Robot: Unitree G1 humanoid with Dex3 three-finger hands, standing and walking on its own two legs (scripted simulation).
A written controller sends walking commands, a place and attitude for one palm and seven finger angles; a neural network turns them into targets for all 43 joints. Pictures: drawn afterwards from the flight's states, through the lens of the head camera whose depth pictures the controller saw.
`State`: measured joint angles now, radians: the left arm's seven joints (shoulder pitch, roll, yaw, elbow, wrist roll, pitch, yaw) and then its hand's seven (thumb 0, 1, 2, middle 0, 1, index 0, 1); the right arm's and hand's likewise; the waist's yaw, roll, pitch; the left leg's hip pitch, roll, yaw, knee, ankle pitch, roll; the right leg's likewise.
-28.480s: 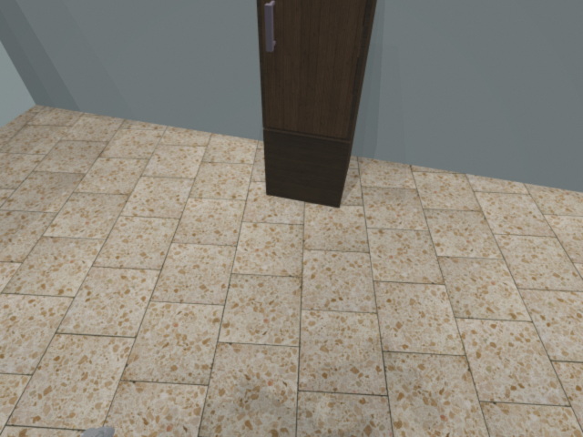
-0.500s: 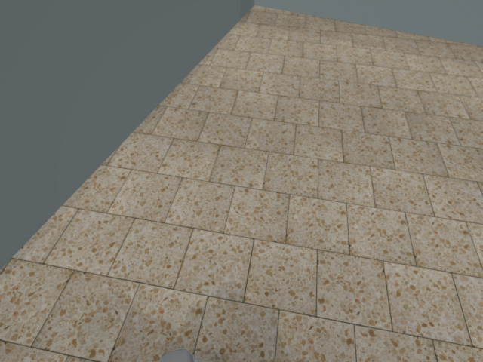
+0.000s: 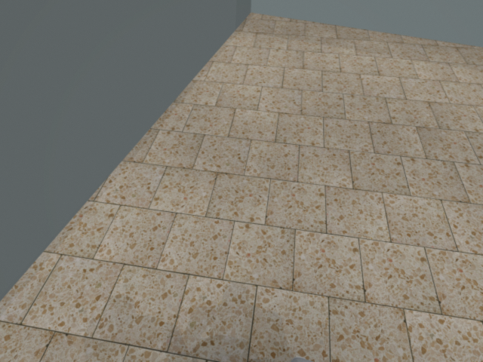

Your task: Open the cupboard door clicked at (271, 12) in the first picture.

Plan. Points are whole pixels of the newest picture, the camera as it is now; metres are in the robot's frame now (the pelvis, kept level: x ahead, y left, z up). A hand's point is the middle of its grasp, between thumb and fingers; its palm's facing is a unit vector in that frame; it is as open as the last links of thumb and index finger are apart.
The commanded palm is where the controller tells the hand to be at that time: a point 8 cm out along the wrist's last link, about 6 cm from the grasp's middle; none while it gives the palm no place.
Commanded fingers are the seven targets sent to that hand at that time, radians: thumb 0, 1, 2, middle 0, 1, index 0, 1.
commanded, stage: turn to face it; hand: left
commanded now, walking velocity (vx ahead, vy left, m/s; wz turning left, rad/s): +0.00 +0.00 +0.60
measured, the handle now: out of the picture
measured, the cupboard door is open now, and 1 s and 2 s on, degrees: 54 54 54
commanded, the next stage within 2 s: none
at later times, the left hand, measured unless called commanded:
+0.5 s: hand out of the picture +0.14 +0.21 -0.18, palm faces +0.31 -0.92 -0.22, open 7.3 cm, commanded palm none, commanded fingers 0.00 0.90 0.90 -0.20 -0.30 -0.20 -0.30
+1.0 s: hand out of the picture +0.10 +0.12 -0.17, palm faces +0.58 -0.78 -0.24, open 7.4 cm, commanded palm none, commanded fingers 0.00 0.90 0.90 -0.20 -0.30 -0.20 -0.30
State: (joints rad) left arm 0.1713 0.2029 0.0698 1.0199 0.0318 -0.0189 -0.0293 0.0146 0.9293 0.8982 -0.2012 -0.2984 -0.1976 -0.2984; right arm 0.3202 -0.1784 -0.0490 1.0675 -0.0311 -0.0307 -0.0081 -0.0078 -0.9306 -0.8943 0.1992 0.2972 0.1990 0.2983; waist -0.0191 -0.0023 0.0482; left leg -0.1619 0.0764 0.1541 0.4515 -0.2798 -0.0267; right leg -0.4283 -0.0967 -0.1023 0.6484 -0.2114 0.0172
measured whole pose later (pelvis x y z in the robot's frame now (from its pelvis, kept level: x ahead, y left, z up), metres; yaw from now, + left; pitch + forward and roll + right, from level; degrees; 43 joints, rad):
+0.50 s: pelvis +0.12 -0.01 -0.01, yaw +17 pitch +2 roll +0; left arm 0.15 0.24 0.08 0.97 0.02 0.05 0.01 0.01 0.92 0.90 -0.20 -0.30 -0.20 -0.30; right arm 0.16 -0.21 -0.04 0.91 -0.03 0.00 -0.01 0.00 -0.91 -0.89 0.20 0.30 0.20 0.30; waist -0.02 -0.03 0.06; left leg -0.40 0.03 0.07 0.60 -0.24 0.02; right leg -0.47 -0.08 -0.05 1.13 -0.47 0.08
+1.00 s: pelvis +0.18 -0.06 +0.00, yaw +36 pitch +1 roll +3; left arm 0.25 0.20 0.04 0.91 0.03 0.01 0.01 0.01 0.90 0.90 -0.21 -0.30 -0.20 -0.30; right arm 0.09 -0.24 -0.06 0.90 -0.01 0.07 0.03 0.00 -0.91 -0.90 0.20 0.30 0.19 0.30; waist 0.00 -0.04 0.12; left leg -0.37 0.02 0.11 0.72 -0.40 -0.05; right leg -0.21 -0.15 -0.24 0.57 -0.37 0.00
